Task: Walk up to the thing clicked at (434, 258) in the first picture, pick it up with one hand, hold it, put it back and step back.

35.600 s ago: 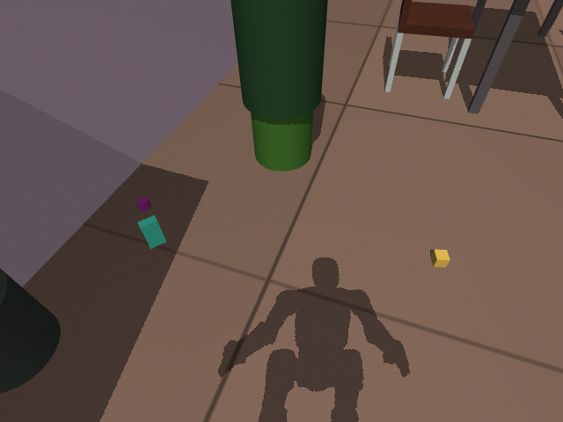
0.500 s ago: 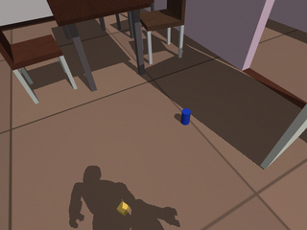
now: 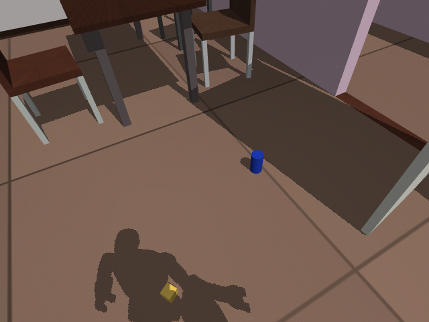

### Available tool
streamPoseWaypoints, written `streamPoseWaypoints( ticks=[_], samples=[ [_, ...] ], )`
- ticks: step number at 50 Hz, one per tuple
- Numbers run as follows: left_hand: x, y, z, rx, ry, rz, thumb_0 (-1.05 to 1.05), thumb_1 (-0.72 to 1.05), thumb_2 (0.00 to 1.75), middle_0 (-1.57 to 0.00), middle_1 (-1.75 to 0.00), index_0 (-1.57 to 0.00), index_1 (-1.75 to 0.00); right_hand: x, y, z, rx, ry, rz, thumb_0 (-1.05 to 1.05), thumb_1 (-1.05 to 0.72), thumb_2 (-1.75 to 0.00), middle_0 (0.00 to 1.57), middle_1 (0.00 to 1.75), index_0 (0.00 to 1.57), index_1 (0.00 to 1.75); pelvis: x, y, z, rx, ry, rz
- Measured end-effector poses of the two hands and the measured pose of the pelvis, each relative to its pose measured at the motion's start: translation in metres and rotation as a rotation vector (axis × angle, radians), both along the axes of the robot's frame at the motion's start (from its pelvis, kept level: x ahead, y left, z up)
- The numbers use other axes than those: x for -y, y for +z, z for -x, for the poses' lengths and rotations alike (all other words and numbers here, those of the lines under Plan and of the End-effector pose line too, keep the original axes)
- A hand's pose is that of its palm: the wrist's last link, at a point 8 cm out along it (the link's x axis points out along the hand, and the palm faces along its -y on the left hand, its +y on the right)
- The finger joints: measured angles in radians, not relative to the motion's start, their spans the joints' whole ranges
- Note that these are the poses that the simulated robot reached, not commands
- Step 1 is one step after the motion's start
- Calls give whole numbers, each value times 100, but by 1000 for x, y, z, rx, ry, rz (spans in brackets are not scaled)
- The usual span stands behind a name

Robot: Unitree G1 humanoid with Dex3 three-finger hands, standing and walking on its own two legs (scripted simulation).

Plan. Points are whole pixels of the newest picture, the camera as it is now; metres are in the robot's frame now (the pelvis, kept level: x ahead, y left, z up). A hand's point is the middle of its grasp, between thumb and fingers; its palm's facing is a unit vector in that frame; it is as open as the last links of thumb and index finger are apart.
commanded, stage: stand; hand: left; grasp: from above
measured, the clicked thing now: (169, 292) +0.41 +0.27 -0.76
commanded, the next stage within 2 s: step back in 0.76 s
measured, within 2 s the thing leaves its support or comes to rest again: neither
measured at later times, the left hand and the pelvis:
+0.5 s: hand out of the picture +0.08 +0.25 -0.16, palm faces +0.01 -0.94 -0.35, open 7.4 cm; pelvis +0.01 +0.00 +0.00, yaw +0 degrees
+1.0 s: hand out of the picture +0.08 +0.29 -0.17, palm faces +0.00 -0.93 -0.38, open 7.4 cm; pelvis -0.03 +0.02 -0.02, yaw +1 degrees
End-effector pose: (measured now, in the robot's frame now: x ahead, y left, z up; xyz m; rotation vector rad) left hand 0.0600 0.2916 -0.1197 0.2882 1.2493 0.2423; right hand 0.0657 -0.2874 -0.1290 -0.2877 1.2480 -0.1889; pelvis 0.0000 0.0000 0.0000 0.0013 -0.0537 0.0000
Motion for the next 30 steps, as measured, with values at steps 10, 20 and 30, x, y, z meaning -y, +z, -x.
streamPoseWaypoints(
  ticks=[10, 20, 30],
  samples=[
    [0, 1, -5, 4, -8, -1, 1, 91, 90, -20, -30, -21, -30, 3, 2, -4, 6, 0, 3, 1, -91, -90, 20, 30, 20, 30, 1, 0, -2, -4, -2, -1],
    [1, 1, -9, 9, -15, -1, 1, 91, 90, -20, -30, -21, -30, 5, 2, -5, 1, 0, 3, 1, -91, -90, 20, 30, 20, 30, 2, 0, -5, -8, -3, -1],
    [1, 2, -12, 21, -22, -3, 1, 91, 90, -20, -30, -21, -30, 7, 3, -5, 8, -1, 6, 1, -91, -90, 20, 30, 20, 30, 3, 0, -5, -4, -2, -2]
  ],
)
